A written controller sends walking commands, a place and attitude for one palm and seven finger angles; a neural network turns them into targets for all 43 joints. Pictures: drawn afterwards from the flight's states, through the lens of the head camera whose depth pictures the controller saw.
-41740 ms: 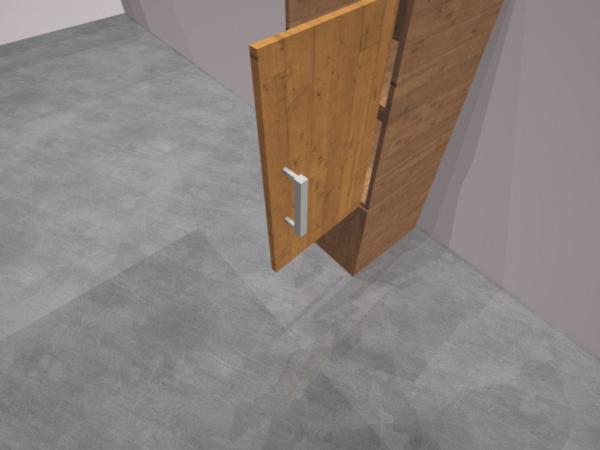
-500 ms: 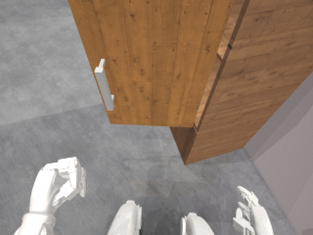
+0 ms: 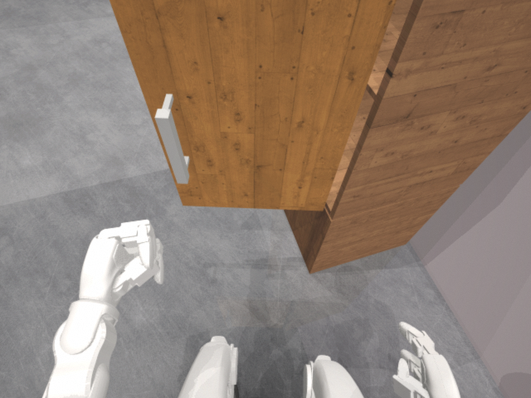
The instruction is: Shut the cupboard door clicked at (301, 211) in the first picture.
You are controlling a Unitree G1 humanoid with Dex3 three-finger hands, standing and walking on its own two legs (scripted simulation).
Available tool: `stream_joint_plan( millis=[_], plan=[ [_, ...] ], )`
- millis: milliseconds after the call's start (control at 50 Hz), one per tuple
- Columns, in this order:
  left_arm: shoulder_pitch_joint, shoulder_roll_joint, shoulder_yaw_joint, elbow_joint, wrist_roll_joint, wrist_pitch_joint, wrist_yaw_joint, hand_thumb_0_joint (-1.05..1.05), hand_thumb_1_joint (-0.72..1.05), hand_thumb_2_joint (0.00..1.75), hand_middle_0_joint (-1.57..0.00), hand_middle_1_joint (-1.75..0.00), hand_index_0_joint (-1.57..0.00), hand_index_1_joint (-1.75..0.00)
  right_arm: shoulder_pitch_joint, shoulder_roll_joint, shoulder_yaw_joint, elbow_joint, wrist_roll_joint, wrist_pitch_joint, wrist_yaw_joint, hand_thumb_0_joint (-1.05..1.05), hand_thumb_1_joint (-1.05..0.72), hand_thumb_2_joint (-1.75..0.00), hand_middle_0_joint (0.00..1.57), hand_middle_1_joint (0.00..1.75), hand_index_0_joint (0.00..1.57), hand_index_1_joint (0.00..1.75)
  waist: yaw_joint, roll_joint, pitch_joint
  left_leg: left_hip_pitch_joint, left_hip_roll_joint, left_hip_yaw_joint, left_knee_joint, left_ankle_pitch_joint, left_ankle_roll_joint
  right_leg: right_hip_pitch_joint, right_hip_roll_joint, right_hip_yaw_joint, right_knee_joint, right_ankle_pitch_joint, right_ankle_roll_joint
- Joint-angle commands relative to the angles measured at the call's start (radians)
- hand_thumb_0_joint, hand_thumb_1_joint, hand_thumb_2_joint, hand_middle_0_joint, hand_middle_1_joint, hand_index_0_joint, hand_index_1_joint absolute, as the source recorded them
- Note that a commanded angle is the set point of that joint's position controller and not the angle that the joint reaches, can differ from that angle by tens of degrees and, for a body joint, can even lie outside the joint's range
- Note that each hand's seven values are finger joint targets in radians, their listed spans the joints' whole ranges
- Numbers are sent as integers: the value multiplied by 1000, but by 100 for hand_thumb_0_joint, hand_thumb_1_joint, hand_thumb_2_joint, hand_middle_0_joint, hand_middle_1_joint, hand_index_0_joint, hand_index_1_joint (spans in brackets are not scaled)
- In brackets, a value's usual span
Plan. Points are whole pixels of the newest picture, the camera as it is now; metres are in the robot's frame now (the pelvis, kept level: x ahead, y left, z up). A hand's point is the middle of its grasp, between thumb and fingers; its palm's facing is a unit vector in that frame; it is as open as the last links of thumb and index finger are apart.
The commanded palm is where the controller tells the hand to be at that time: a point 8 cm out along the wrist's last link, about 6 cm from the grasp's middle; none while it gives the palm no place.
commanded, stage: bring the fist close to the handle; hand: left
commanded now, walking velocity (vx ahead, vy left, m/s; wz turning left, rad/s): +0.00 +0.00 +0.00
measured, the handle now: (176, 142) +0.52 +0.19 +0.03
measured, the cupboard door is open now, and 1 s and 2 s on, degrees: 71 71 57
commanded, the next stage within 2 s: push the door shut along its arc in 1.02 s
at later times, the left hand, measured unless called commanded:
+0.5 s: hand (184, 202) +0.39 +0.16 +0.04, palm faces +0.01 -1.00 -0.02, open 3.1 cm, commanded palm +0.38 +0.20 +0.04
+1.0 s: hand (188, 188) +0.42 +0.15 +0.03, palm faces +0.04 -1.00 -0.02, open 3.1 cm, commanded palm +0.40 +0.20 +0.04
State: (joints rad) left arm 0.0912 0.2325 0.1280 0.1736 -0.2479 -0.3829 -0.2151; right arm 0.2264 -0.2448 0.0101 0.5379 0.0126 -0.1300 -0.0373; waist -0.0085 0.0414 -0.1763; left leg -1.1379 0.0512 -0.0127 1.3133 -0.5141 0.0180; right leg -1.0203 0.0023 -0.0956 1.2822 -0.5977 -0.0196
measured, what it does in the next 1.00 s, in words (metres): stands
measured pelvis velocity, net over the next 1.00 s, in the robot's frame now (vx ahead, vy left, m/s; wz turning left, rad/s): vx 0.00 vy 0.00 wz -0.02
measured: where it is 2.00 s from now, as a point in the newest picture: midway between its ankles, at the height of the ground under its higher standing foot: outside the picture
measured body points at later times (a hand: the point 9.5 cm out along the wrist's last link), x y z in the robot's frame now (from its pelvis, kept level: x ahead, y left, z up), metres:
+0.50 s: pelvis +0.00 +0.01 +0.00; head +0.11 +0.02 +0.44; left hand +0.39 +0.21 +0.04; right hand +0.13 -0.25 -0.11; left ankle +0.06 +0.11 -0.62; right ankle +0.01 -0.11 -0.62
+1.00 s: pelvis +0.00 +0.00 +0.00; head +0.12 +0.00 +0.44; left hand +0.42 +0.21 +0.04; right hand +0.08 -0.27 -0.12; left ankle +0.06 +0.11 -0.62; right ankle +0.01 -0.11 -0.62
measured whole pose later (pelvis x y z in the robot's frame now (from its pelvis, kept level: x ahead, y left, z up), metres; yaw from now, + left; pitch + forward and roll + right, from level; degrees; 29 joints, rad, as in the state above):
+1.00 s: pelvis +0.00 +0.00 +0.00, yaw -1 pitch +23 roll -2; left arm -0.49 0.25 0.24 0.83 -0.15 -0.55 -0.12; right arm 0.29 -0.25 -0.02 0.65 -0.01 0.00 0.00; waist -0.07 0.03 -0.16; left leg -1.17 0.06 0.02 1.27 -0.49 0.02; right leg -1.08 0.01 -0.06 1.26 -0.58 -0.02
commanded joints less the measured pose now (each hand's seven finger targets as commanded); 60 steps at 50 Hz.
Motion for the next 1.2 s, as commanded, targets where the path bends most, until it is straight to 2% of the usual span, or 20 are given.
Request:
stream_joint_plan(
  millis=[0,100,240,300,380,440,480,520,560,600,640,680,740,820,860,920,960,980,1100,1180],
  plan=[
    [-202,114,72,-115,5,-67,42,0,90,90,-130,-150,-130,-150,-1,-137,-56,-124,1,-28,-10,0,-90,-90,20,30,20,30,-22,-27,-266,275,-34,-38,-200,155,9,97,24,61,-216,188,-6],
    [-365,86,27,-72,34,-106,62,0,90,90,-130,-150,-130,-150,11,-144,-61,-99,-3,-20,-1,0,-90,-90,20,30,20,30,-35,36,-309,358,-28,-55,-216,170,-1,46,22,44,-200,200,-14],
    [-487,114,62,64,57,-115,90,0,90,90,-130,-150,-130,-150,39,-154,-66,-72,-8,9,5,0,-90,-90,20,30,20,30,-35,7,-335,369,-27,-58,-221,214,-5,58,25,42,-193,242,-15],
    [-565,74,25,95,68,-125,106,0,90,90,-130,-150,-130,-150,42,-150,-68,-63,-10,19,13,0,-90,-90,20,30,20,30,-45,31,-358,414,-23,-60,-224,225,-9,36,21,40,-197,247,-13],
    [-700,80,37,215,86,-142,127,0,90,90,-130,-150,-130,-150,58,-152,-67,-37,-14,33,12,0,-90,-90,20,30,20,30,-69,-6,-341,384,-24,-59,-215,203,-6,20,21,43,-198,238,-9],
    [-784,127,79,265,93,-163,134,0,90,90,-130,-150,-130,-150,78,-157,-70,-25,-19,40,13,0,-90,-90,20,30,20,30,-66,15,-386,389,-27,-57,-200,238,-5,28,24,50,-188,266,-12],
    [-799,111,72,303,101,-172,134,0,90,90,-130,-150,-130,-150,81,-153,-72,-17,-20,46,19,0,-90,-90,20,30,20,30,-63,39,-414,417,-24,-54,-199,265,-10,20,23,51,-184,284,-12],
    [-856,103,70,360,101,-172,134,0,90,90,-130,-150,-130,-150,95,-153,-73,-6,-21,55,23,0,-90,-90,20,30,20,30,-82,8,-400,398,-25,-52,-193,259,-6,20,24,51,-191,289,-7],
    [-889,143,106,393,107,-181,136,0,90,90,-130,-150,-130,-150,107,-156,-74,0,-23,62,24,0,-90,-90,20,30,20,30,-76,11,-428,377,-28,-44,-179,281,-3,41,24,61,-181,319,-7],
    [-913,145,116,447,109,-183,133,0,90,90,-130,-150,-130,-150,114,-153,-74,5,-24,71,27,0,-90,-90,20,30,20,30,-83,-3,-413,348,-29,-36,-175,267,-2,49,24,66,-186,321,-3],
    [-886,195,162,469,111,-191,129,0,90,90,-130,-150,-130,-150,127,-157,-75,-2,-25,80,28,0,-90,-90,20,30,20,30,-62,-12,-430,328,-33,-31,-173,273,1,81,28,70,-180,332,-6],
    [-860,151,135,452,103,-197,118,0,90,90,-130,-150,-130,-150,123,-149,-77,-8,-23,88,36,0,-90,-90,20,30,20,30,-60,2,-455,350,-33,-22,-178,296,1,97,26,74,-184,363,-3],
    [-821,167,150,420,92,-204,107,0,90,90,-130,-150,-130,-150,133,-150,-80,-19,-19,97,38,0,-90,-90,20,30,20,30,-53,-10,-466,354,-33,-17,-181,328,4,128,29,76,-185,403,-3],
    [-882,178,147,450,94,-207,102,0,90,90,-130,-150,-130,-150,130,-150,-78,-1,-16,110,31,0,-90,-90,20,30,20,30,-82,-58,-377,276,-35,-8,-182,228,10,120,24,92,-214,333,7],
    [-922,203,164,431,97,-229,104,0,90,90,-130,-150,-130,-150,127,-151,-78,3,-19,104,24,0,-90,-90,20,30,20,30,-77,-22,-396,289,-36,-7,-178,212,10,107,22,97,-212,309,5],
    [-938,163,129,422,94,-250,96,0,90,90,-130,-150,-130,-150,124,-149,-81,11,-21,97,24,0,-90,-90,20,30,20,30,-80,23,-432,344,-36,-15,-177,234,6,83,23,90,-205,314,0],
    [-919,190,152,441,92,-250,93,0,90,90,-130,-150,-130,-150,131,-155,-82,21,-21,95,23,0,-90,-90,20,30,20,30,-74,4,-445,354,-33,-22,-173,258,5,84,25,85,-197,334,0],
    [-920,155,122,459,91,-244,86,0,90,90,-130,-150,-130,-150,127,-150,-81,21,-19,96,24,0,-90,-90,20,30,20,30,-88,4,-420,346,-33,-19,-174,248,7,71,24,85,-203,330,2],
    [-887,181,150,468,83,-218,74,0,90,90,-130,-150,-130,-150,121,-149,-78,5,-16,105,25,0,-90,-90,20,30,20,30,-65,-5,-433,320,-37,-10,-175,265,8,123,22,93,-202,364,2],
    [-1028,196,126,478,101,-229,60,0,90,90,-130,-150,-130,-150,124,-151,-76,20,-15,106,20,0,-90,-90,20,30,20,30,-104,8,-402,329,-31,-24,-162,245,9,61,23,88,-193,335,2]
  ],
)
